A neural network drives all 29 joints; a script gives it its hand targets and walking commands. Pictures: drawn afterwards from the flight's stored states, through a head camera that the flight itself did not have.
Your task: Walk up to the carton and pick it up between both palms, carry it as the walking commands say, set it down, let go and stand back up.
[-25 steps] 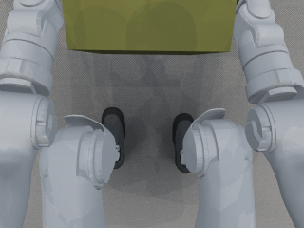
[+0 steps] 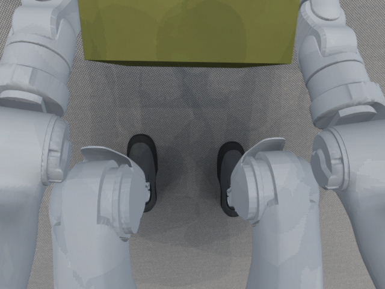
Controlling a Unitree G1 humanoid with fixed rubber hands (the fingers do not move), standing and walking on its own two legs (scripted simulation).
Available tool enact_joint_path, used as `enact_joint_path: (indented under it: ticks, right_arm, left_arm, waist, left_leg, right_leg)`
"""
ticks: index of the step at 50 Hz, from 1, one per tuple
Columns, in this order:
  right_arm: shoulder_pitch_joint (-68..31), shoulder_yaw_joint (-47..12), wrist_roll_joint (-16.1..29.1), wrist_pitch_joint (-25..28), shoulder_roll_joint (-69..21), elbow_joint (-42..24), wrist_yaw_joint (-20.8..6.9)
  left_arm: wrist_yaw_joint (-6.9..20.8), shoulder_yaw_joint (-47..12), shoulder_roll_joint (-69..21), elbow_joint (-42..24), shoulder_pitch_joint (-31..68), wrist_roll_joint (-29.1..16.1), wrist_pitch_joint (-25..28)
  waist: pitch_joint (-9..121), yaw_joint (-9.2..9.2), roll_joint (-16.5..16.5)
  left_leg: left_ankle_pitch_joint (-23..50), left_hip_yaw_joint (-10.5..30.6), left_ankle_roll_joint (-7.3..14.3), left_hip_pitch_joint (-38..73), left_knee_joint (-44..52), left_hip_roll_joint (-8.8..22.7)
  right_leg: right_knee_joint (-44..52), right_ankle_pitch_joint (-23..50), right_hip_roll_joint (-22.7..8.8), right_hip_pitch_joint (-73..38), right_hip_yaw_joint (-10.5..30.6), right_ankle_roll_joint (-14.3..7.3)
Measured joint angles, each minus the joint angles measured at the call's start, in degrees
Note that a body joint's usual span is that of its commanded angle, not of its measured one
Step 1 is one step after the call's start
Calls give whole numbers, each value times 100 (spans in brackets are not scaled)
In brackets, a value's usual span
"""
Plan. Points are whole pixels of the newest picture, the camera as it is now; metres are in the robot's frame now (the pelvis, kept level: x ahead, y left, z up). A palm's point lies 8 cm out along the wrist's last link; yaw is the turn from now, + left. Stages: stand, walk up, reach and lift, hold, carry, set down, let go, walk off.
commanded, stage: reach and lift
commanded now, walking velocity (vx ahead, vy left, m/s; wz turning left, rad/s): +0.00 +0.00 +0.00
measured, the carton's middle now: out of the picture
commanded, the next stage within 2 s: none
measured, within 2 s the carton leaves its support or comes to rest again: leaves its support in 0.46 s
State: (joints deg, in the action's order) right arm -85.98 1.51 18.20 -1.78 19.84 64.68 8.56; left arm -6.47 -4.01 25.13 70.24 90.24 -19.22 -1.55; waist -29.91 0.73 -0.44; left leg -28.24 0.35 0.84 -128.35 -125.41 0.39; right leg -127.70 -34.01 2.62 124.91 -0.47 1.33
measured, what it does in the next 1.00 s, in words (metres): stands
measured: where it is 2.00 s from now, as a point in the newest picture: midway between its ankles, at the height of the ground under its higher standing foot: (188, 188)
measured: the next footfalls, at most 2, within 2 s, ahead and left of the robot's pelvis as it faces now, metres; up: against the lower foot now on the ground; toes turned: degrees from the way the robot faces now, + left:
none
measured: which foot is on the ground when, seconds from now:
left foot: down 0.00-1.00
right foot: down 0.00-1.00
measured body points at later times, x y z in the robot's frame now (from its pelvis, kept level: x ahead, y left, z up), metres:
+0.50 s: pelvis +0.00 +0.00 +0.00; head +0.37 +0.01 +0.24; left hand +0.57 +0.19 -0.18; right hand +0.56 -0.17 -0.18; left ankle +0.14 +0.12 -0.33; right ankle +0.12 -0.12 -0.33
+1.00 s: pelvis -0.01 +0.00 +0.03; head +0.35 +0.01 +0.29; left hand +0.57 +0.19 -0.11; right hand +0.55 -0.17 -0.11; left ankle +0.14 +0.12 -0.33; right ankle +0.12 -0.12 -0.33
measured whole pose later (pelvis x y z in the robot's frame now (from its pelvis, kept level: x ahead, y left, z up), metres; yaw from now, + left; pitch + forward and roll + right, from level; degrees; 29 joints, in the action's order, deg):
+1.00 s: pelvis -0.01 +0.00 +0.03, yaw +0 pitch +27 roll -2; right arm -81.7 15.6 5.8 -17.9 15.7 47.2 7.3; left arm -4.8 6.1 23.5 56.7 87.6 -7.8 -16.2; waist -30.1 0.9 0.1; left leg -27.4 0.8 0.8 -119.6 -119.9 -0.5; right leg -121.8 -33.1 2.5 116.0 -0.4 1.4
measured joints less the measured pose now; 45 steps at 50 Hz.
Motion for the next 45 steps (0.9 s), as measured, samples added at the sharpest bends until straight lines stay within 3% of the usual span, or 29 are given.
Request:
enact_joint_path:
  ticks: [9, 15, 29, 45]
  right_arm:
    - [-173, 342, -199, -300, -58, 122, -93]
    - [-32, 497, -357, -503, -87, -182, -95]
    - [408, 510, -476, -1062, -167, -995, 37]
    - [384, 1235, -1098, -1412, -350, -1462, -85]
  left_arm:
    - [126, 316, -5, 124, 149, 337, -298]
    - [130, 525, -53, -130, 30, 474, -491]
    - [-23, 321, -18, -998, -493, 450, -1030]
    - [111, 788, -93, -1048, -147, 867, -1306]
  waist:
    - [5, 2, 24]
    - [2, 8, 28]
    - [-24, -4, -41]
    - [-12, 13, 86]
  left_leg:
    - [46, 20, 4, -97, -163, -1]
    - [18, -4, 13, -87, -203, -7]
    - [-99, -1, -17, 364, -41, -39]
    - [103, 30, 7, 774, 433, -107]
  right_leg:
    - [-162, 42, 6, 92, -26, -13]
    - [-218, -1, 2, 83, -3, -12]
    - [-50, -116, 3, -371, 18, -12]
    - [450, 76, -38, -814, 10, 17]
